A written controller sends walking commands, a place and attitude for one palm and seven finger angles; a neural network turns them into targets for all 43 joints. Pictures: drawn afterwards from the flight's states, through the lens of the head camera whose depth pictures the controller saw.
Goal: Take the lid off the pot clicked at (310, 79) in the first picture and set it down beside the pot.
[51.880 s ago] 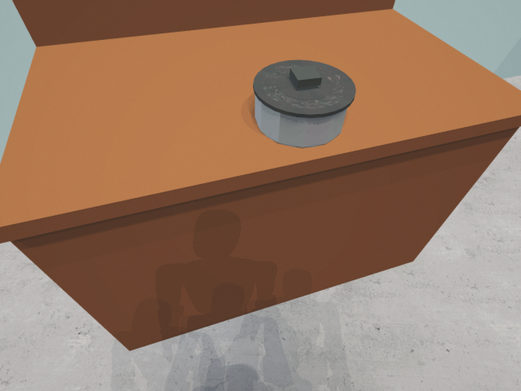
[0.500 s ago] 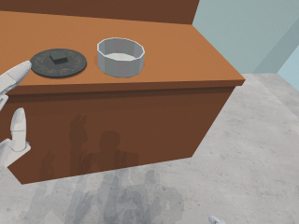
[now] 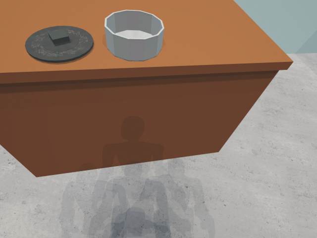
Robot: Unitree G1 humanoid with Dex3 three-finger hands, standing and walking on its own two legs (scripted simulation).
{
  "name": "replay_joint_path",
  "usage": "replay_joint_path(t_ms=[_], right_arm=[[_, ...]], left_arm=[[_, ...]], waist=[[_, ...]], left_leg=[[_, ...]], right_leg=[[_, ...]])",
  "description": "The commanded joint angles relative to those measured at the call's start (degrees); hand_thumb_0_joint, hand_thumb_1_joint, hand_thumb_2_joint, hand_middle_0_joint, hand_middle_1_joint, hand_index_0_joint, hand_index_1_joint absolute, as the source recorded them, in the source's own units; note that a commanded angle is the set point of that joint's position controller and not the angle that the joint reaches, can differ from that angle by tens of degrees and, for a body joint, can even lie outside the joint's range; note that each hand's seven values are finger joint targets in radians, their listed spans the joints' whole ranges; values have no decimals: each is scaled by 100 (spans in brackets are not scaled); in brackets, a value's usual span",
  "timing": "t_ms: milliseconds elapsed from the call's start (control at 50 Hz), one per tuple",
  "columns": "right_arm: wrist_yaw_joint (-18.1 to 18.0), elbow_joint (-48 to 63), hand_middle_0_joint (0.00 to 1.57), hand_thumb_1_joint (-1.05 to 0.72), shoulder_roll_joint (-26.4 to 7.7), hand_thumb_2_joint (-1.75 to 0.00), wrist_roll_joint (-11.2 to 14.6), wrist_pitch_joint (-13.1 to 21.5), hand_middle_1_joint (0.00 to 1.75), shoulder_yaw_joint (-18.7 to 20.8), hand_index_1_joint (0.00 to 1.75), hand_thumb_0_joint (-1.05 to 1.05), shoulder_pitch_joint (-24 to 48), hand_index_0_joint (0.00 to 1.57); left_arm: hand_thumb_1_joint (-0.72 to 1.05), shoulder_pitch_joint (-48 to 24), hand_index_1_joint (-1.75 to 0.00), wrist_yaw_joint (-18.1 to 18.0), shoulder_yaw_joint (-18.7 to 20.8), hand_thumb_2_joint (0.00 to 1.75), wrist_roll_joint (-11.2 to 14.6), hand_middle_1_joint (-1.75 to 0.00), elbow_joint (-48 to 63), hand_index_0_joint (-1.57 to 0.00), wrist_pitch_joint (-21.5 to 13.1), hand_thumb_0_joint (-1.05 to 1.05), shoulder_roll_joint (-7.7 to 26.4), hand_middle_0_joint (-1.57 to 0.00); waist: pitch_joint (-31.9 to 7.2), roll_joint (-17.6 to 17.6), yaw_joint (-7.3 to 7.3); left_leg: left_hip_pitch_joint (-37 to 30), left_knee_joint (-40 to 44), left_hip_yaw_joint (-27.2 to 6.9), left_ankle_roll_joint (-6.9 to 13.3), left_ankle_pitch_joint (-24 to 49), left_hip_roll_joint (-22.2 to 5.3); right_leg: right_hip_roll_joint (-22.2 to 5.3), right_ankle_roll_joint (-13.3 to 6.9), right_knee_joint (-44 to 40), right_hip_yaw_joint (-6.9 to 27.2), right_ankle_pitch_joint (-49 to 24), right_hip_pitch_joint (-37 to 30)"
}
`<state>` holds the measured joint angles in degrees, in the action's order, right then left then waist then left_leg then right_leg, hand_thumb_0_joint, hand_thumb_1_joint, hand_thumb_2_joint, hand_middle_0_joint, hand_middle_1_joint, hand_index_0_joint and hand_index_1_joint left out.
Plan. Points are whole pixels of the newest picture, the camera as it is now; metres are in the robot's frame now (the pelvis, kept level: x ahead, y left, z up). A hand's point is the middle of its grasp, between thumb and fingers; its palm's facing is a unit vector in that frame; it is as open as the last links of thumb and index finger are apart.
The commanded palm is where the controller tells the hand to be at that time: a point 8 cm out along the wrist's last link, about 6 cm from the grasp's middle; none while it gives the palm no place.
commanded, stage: let the arm hang, fingers relaxed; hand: left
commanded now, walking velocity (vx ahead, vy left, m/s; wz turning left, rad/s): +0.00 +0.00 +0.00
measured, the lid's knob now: (58, 36) +0.68 +0.36 +0.10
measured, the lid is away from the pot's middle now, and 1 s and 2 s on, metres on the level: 0.25 0.25 0.25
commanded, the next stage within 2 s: look to check the result in 0.80 s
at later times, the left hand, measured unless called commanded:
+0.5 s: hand out of the picture +0.04 +0.19 -0.16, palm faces +0.02 -0.97 -0.24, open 7.2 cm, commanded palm none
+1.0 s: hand out of the picture -0.03 +0.16 -0.15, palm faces +0.05 -0.98 -0.19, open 7.4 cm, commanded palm none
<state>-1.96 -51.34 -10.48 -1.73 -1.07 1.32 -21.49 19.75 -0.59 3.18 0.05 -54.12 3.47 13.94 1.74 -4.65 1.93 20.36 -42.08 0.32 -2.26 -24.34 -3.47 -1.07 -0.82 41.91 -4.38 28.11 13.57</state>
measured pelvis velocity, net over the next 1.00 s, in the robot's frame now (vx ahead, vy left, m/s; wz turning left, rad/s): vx -0.01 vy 0.00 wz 0.03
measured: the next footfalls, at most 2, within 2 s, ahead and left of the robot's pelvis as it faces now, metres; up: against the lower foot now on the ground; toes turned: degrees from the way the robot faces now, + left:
none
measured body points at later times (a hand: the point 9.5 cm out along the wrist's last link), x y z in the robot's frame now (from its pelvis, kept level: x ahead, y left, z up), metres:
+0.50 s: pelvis +0.02 +0.00 +0.02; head +0.05 +0.00 +0.47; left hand +0.04 +0.24 -0.14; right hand +0.03 -0.22 -0.14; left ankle -0.02 +0.13 -0.71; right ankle -0.10 -0.11 -0.71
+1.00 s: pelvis -0.01 +0.00 +0.02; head +0.01 -0.01 +0.47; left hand -0.03 +0.21 -0.14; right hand -0.03 -0.22 -0.14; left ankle -0.02 +0.13 -0.71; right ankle -0.10 -0.11 -0.71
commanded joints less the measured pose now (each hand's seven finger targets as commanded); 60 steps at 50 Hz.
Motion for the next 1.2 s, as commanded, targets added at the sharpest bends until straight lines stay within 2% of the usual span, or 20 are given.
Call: replay_joint_path(t_ms=[0, 40, 60, 80, 100, 120, 160, 180, 200, 220, 240, 260, 280, 340, 400, 420, 480, 600, 740, 1180], right_arm=[[-139, 46, 20, -90, -888, -90, 142, 159, 30, 212, 30, 0, -145, 20], [-116, -97, 20, -90, -668, -90, 195, 145, 30, 206, 30, 0, -257, 20], [-94, -145, 20, -90, -555, -90, 201, 126, 30, 186, 30, 0, -225, 20], [-64, -185, 20, -90, -450, -90, 187, 104, 30, 155, 30, 0, -165, 20], [-34, -218, 20, -90, -342, -90, 183, 95, 30, 153, 30, 0, -31, 20], [-20, -258, 20, -90, -278, -90, 174, 79, 30, 152, 30, 0, 10, 20], [-13, -397, 20, -90, -297, -90, 152, 55, 30, 183, 30, 0, -95, 20], [-10, -524, 20, -90, -289, -90, 146, 53, 30, 185, 30, 0, -278, 20], [-14, -678, 20, -90, -343, -90, 126, 78, 30, 201, 30, 0, -498, 20], [-61, -789, 20, -90, -489, -90, 87, 83, 30, 213, 30, 0, -668, 20], [-107, -876, 20, -90, -543, -90, 89, 66, 30, 229, 30, 0, -705, 20], [-132, -929, 20, -90, -489, -90, 118, 45, 30, 223, 30, 0, -585, 20], [-134, -922, 20, -90, -463, -90, 131, 24, 30, 207, 30, 0, -338, 20], [-87, -901, 20, -90, -291, -90, 135, 19, 30, 186, 30, 0, -80, 20], [-82, -962, 20, -90, -251, -90, 133, 86, 30, 206, 30, 0, -102, 20], [-103, -975, 20, -90, -290, -90, 123, 76, 30, 216, 30, 0, -94, 20], [-120, -957, 20, -90, -316, -90, 135, 63, 30, 232, 30, 0, 26, 20], [-108, -1001, 20, -90, -242, -90, 127, 21, 30, 215, 30, 0, 110, 20], [-85, -1069, 20, -90, -241, -90, 121, 19, 30, 201, 30, 0, 147, 20], [-83, -1245, 20, -90, -104, -90, 129, 56, 30, 165, 30, 0, -47, 20]], left_arm=[[90, -76, -30, 46, -2, 90, 60, -30, 68, -20, -360, 0, 368, -20], [90, 89, -30, -65, -34, 90, 14, -30, -290, -20, -405, 0, 452, -20], [90, 200, -30, -120, -37, 90, 3, -30, -433, -20, -425, 0, 492, -20], [90, 267, -30, -162, -50, 90, -15, -30, -546, -20, -430, 0, 506, -20], [90, 341, -30, -184, -74, 90, -40, -30, -649, -20, -429, 0, 516, -20], [90, 314, -30, -199, -82, 90, -58, -30, -716, -20, -411, 0, 534, -20], [90, 48, -30, -230, -110, 90, -69, -30, -723, -20, -379, 0, 443, -20], [90, -102, -30, -228, -129, 90, -39, -30, -722, -20, -372, 0, 412, -20], [90, -140, -30, -224, -149, 90, -14, -30, -689, -20, -359, 0, 355, -20], [90, -116, -30, -232, -189, 90, 15, -30, -641, -20, -342, 0, 194, -20], [90, -170, -30, -230, -221, 90, 18, -30, -654, -20, -314, 0, 64, -20], [90, -187, -30, -220, -208, 90, 31, -30, -713, -20, -283, 0, 40, -20], [90, -129, -30, -217, -204, 90, 30, -30, -789, -20, -266, 0, 44, -20], [90, -193, -30, -229, -173, 90, -17, -30, -928, -20, -299, 0, 77, -20], [90, -131, -30, -248, -106, 90, -36, -30, -929, -20, -331, 0, 126, -20], [90, -114, -30, -260, -74, 90, -21, -30, -959, -20, -344, 0, 118, -20], [90, -132, -30, -270, -59, 90, -12, -30, -953, -20, -346, 0, 117, -20], [90, -269, -30, -269, -74, 90, -28, -30, -933, -20, -317, 0, 79, -20], [90, -294, -30, -238, -111, 90, -12, -30, -1004, -20, -330, 0, 38, -20], [90, 75, -30, -248, -151, 90, -12, -30, -1244, -20, -395, 0, -171, -20]], waist=[[-1170, 1801, -117], [-1034, 239, -91], [-795, -245, -119], [-582, -579, -142], [-427, -635, -201], [-351, -707, -177], [-155, -701, -3], [-148, -473, 119], [-212, 106, 191], [-268, 544, 170], [-130, 971, 150], [-21, 1134, 53], [118, 1022, -44], [447, 404, -16], [-163, 611, -11], [-431, 490, -20], [-386, 518, -46], [115, 382, -29], [318, 463, -32], [331, 447, -52]], left_leg=[[-1392, 1042, -672, 663, 5266, -669], [-715, 558, -117, 362, 3874, -238], [-326, 422, 81, 301, 3017, -55], [56, 304, 184, 275, 1877, 70], [331, 203, 289, 274, 821, 162], [427, 162, 329, 296, 298, 178], [72, 653, 332, 364, 600, 137], [-490, 1106, 310, 427, 1717, 105], [-1186, 1246, 165, 556, 3297, -39], [-1700, 1133, -212, 779, 4178, -399], [-1799, 1199, -436, 913, 4659, -634], [-1672, 1329, -513, 917, 4788, -701], [-1447, 1359, -414, 787, 4371, -614], [-999, 1411, -93, 502, 3172, -280], [-1337, 1209, 79, 532, 4179, -184], [-1451, 1105, 113, 523, 4365, -216], [-1374, 1067, 147, 500, 4204, -184], [-1198, 1253, 90, 494, 3597, -207], [-1195, 1563, -26, 489, 2848, -234], [-1167, 1746, -71, 463, 2535, -245]], right_leg=[[-12, -22, -1130, 150, -2013, -645], [-541, -156, -1416, 496, -4286, -1385], [-779, -211, -1487, 634, -5474, -1630], [-921, -299, -1491, 608, -6354, -1874], [-1097, -356, -1529, 672, -6929, -1986], [-1137, -399, -1513, 648, -7106, -2049], [-1034, -400, -1444, 408, -6691, -1733], [-824, -243, -1218, 204, -6268, -1350], [-582, -69, -815, 43, -5564, -824], [-374, 45, -684, -33, -4292, -243], [-233, 91, -796, -63, -3105, 20], [-198, 85, -1078, -38, -2319, -43], [-232, 48, -1449, 38, -2150, -175], [-467, -76, -1874, 241, -2788, -474], [-518, -55, -1596, 122, -3914, -871], [-510, -46, -1544, 82, -4152, -1034], [-582, -49, -1623, 92, -4435, -1125], [-535, -25, -1890, 110, -3893, -897], [-529, -44, -2241, 221, -2872, -731], [-502, -59, -2411, 284, -2411, -608]])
